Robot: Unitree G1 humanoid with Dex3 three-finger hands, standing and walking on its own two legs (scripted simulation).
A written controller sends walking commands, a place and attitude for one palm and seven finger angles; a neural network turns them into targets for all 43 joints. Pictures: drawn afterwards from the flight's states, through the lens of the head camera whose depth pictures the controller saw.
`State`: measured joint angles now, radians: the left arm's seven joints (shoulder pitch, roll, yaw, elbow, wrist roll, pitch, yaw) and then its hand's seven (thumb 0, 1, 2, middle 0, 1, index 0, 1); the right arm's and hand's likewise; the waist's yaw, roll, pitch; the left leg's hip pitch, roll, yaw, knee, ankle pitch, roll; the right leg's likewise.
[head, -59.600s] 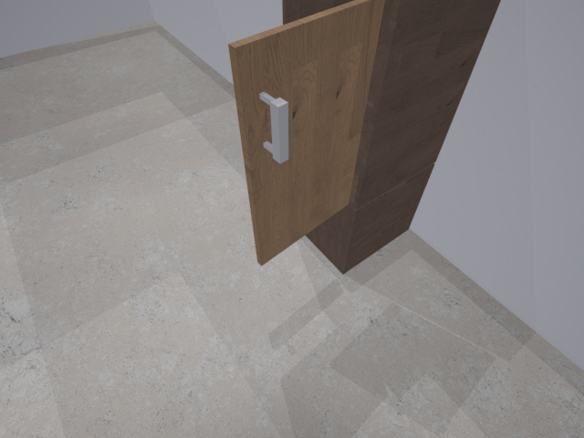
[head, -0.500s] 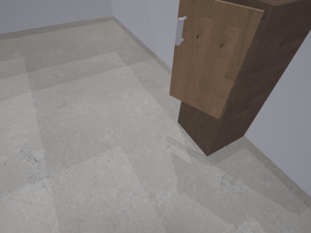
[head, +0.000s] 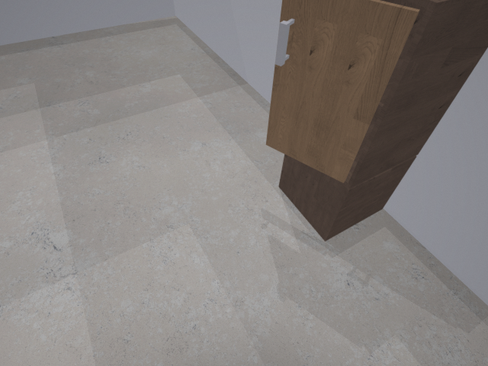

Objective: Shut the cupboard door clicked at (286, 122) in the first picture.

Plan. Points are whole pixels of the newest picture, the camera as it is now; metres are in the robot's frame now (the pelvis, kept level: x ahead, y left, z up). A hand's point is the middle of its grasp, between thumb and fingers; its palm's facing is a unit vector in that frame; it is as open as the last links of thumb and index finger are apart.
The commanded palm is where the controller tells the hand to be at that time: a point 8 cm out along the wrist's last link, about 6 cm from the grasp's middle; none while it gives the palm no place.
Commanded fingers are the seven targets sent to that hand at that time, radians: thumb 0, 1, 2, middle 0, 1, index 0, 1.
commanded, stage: walk to a spot facing it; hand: left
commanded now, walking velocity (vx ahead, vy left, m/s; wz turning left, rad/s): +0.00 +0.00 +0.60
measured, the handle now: (285, 42) +0.95 -0.08 +0.09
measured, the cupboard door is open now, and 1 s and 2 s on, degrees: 24 24 24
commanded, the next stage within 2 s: turn to face it in 1.28 s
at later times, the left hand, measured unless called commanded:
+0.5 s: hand out of the picture +0.00 +0.22 -0.20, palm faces +0.29 -0.93 -0.22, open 7.4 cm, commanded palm none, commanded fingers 0.00 0.90 0.90 -0.20 -0.30 -0.20 -0.30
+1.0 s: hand out of the picture +0.02 +0.17 -0.15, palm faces +0.58 -0.77 -0.27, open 7.4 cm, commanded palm none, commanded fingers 0.00 0.90 0.90 -0.20 -0.30 -0.20 -0.30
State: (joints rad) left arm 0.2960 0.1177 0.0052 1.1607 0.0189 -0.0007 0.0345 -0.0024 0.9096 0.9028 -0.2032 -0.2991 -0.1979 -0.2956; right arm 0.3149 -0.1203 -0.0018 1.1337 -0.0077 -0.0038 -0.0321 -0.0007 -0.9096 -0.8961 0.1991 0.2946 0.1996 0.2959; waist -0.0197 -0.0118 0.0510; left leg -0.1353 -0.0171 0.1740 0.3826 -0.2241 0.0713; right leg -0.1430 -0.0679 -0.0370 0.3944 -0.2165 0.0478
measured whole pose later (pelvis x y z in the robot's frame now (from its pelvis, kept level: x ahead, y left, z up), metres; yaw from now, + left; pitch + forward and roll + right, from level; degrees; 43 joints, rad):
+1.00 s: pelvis +0.11 -0.01 +0.00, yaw +38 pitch +1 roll +2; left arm 0.27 0.18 0.05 0.93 0.03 -0.04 0.01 0.00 0.91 0.90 -0.20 -0.30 -0.20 -0.30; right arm 0.22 -0.25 -0.08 0.95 -0.03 0.04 0.04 0.01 -0.91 -0.90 0.20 0.29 0.20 0.30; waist -0.04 0.03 0.08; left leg -0.60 0.02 0.00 1.16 -0.28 -0.02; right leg -0.12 -0.06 -0.15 0.40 -0.30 -0.01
